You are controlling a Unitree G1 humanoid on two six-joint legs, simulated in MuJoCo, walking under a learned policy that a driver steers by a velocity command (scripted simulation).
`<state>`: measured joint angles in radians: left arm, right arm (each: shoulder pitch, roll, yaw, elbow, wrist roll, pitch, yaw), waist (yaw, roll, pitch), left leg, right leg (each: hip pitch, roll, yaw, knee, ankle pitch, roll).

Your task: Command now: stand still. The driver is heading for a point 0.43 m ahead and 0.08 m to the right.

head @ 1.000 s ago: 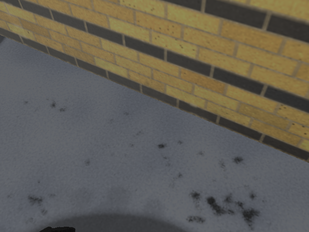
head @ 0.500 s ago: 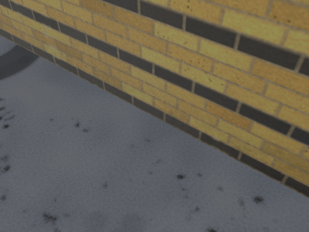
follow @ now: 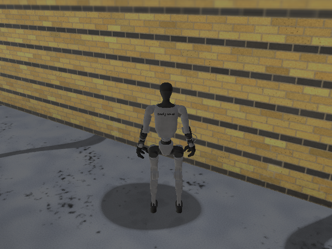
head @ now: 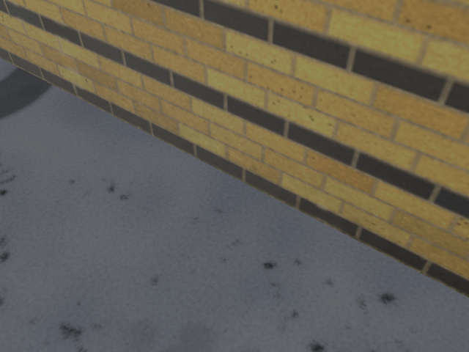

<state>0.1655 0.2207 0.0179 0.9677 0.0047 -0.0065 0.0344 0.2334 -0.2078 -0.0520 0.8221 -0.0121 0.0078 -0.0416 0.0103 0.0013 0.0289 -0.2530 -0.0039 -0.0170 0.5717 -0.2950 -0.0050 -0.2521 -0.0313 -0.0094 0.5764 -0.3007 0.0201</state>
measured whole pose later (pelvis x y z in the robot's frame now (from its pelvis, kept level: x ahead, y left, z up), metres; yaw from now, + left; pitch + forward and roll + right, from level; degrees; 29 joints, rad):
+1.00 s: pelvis +0.26 -0.01 -0.01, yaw -2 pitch +3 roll +0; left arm 0.52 0.23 0.01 1.02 0.00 -0.06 0.02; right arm -0.12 -0.24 -0.01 0.70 0.00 -0.12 0.06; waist 0.09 0.02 0.03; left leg -0.57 -0.02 0.04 0.49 0.05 0.08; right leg 0.17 -0.01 0.01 0.24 -0.44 0.00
